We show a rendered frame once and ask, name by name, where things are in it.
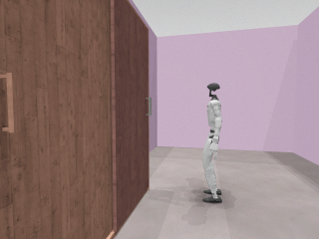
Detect robot left forearm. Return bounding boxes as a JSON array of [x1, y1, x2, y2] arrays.
[[212, 118, 221, 143]]

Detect robot left shin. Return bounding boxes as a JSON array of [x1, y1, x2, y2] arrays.
[[204, 167, 217, 198]]

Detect handle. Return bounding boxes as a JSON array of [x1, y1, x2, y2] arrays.
[[6, 73, 21, 133], [146, 98, 152, 116]]

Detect left robot upper arm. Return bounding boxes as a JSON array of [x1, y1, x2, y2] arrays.
[[210, 100, 222, 122]]

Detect left robot hand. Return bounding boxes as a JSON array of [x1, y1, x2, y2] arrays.
[[208, 142, 218, 159]]

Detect wardrobe door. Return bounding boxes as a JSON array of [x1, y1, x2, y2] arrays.
[[0, 0, 114, 239], [110, 0, 149, 232]]

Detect humanoid robot head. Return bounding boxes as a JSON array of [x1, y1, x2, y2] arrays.
[[207, 83, 220, 101]]

